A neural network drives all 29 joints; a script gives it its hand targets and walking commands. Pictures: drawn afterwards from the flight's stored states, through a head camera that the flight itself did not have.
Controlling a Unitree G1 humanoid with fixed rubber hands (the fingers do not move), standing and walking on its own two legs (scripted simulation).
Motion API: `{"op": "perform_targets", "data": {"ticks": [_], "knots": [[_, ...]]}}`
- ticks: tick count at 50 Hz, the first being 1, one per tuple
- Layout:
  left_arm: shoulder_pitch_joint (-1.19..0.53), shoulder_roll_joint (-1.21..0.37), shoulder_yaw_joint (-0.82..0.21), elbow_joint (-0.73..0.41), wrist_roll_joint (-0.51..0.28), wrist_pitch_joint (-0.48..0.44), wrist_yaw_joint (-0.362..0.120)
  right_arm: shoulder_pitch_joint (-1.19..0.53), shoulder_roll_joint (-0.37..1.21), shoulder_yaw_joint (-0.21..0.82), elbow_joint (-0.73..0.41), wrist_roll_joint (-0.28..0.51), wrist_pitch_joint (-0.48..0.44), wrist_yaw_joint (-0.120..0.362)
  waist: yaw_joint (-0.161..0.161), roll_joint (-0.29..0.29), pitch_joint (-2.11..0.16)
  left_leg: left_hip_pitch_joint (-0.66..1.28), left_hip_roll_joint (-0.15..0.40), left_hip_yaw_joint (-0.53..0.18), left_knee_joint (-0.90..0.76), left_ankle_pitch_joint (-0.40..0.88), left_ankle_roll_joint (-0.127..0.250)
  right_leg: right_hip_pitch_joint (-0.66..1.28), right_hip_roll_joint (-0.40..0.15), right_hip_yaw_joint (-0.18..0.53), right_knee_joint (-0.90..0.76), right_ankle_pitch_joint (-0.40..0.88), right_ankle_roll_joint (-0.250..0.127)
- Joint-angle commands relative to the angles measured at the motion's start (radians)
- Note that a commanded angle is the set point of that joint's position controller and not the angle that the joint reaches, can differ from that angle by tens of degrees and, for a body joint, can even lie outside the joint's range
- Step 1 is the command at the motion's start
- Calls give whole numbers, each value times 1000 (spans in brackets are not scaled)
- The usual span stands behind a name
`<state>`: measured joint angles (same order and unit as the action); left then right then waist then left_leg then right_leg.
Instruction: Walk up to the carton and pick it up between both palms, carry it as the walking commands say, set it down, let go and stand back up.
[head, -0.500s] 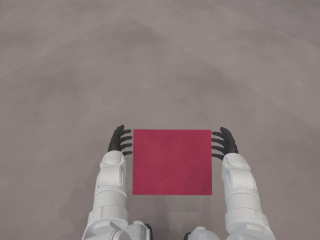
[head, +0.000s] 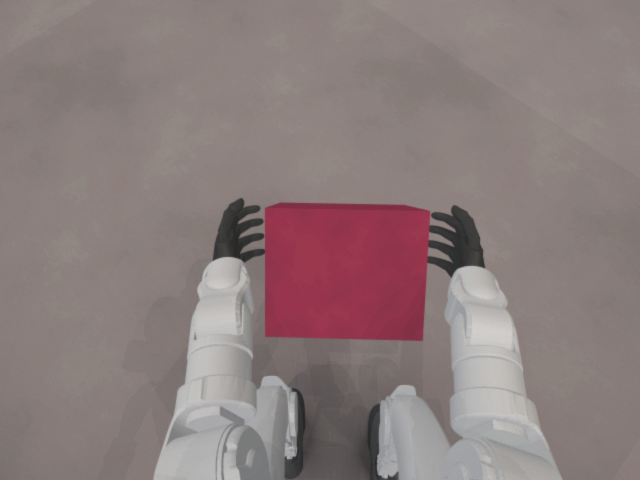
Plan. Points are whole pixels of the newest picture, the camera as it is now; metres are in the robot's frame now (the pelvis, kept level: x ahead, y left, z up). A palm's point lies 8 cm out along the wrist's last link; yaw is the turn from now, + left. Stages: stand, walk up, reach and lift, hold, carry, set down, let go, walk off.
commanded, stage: set down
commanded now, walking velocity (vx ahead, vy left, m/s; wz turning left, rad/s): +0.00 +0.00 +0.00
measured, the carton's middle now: (342, 263) +0.41 +0.00 -0.15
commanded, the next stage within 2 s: none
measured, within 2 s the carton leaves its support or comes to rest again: neither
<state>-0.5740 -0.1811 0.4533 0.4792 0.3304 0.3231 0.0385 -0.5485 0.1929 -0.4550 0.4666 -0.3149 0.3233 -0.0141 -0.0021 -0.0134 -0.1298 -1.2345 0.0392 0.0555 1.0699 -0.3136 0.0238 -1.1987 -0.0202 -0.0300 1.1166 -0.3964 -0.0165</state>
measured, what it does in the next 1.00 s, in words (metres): lowers itself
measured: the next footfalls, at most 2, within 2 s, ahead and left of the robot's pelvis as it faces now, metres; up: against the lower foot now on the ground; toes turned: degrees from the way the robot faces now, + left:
none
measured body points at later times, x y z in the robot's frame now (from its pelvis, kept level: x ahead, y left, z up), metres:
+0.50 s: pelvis -0.01 +0.00 -0.08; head +0.18 +0.00 +0.33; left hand +0.42 +0.15 -0.14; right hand +0.41 -0.15 -0.14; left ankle +0.09 +0.11 -0.64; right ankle +0.06 -0.11 -0.64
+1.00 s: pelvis -0.02 +0.00 -0.15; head +0.22 +0.00 +0.23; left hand +0.44 +0.16 -0.24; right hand +0.44 -0.15 -0.23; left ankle +0.09 +0.11 -0.64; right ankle +0.06 -0.12 -0.64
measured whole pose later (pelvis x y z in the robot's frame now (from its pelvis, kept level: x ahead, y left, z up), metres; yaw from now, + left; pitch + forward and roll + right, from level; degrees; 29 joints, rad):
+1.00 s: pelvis -0.02 +0.00 -0.15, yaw -1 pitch +44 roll -1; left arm -0.87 -0.02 0.41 0.69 0.21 0.29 0.13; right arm -0.85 0.09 -0.44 0.66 -0.19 0.28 -0.14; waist 0.01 -0.01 -0.24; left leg -1.97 -0.01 -0.03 1.64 -0.44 -0.01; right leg -1.92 0.05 0.00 1.68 -0.54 0.00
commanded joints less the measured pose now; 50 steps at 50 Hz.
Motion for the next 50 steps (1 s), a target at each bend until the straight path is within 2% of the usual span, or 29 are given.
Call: {"op": "perform_targets", "data": {"ticks": [1,7,10,11,13,14,17,27,31,33,41,50], "knots": [[-518,-942,-616,122,-161,-13,-295,-588,931,634,77,165,-28,293,11,14,-751,465,-171,-109,-19,190,13,166,165,74,-83,165,-9],[-562,-921,-616,129,-181,-15,-292,-620,934,629,100,182,-26,273,14,16,-819,350,-180,-96,59,176,9,90,173,72,-10,160,0],[-614,-908,-606,137,-188,-15,-289,-649,940,612,129,184,-24,260,15,13,-839,290,-184,-86,98,122,7,46,177,72,17,108,0],[-623,-907,-600,146,-188,-11,-290,-672,938,618,132,187,-21,258,36,10,-828,271,-184,-84,98,97,7,33,176,72,24,86,4],[-620,-914,-602,162,-195,-7,-291,-669,940,607,137,187,-21,249,19,20,-859,241,-188,-82,119,114,1,35,180,65,53,116,8],[-647,-904,-588,170,-194,-7,-291,-698,935,598,150,187,-21,245,23,14,-850,220,-187,-80,127,81,0,4,180,65,58,78,8],[-646,-911,-583,196,-200,-10,-287,-710,935,596,149,190,-26,232,13,17,-886,181,-194,-77,158,107,-7,-5,185,55,93,113,13],[-707,-866,-556,207,-202,-33,-243,-778,893,578,189,211,-50,215,36,10,-926,90,-198,-73,250,96,-19,-157,199,36,196,82,20],[-744,-850,-565,209,-216,-39,-231,-817,878,581,189,226,-54,208,17,1,-950,97,-194,-74,293,100,-23,-226,201,31,228,71,29],[-789,-853,-577,209,-223,-41,-224,-838,875,574,198,231,-55,206,10,14,-961,85,-197,-70,307,66,-26,-249,204,24,243,42,29],[-851,-836,-576,221,-245,-52,-214,-892,859,558,214,245,-61,186,8,30,-1012,-30,-205,-46,391,63,-27,-263,207,19,319,62,35],[-901,-793,-567,223,-257,-65,-202,-949,836,564,210,264,-73,168,17,24,-1048,-110,-205,-36,470,81,-27,-316,211,9,396,82,44]]}}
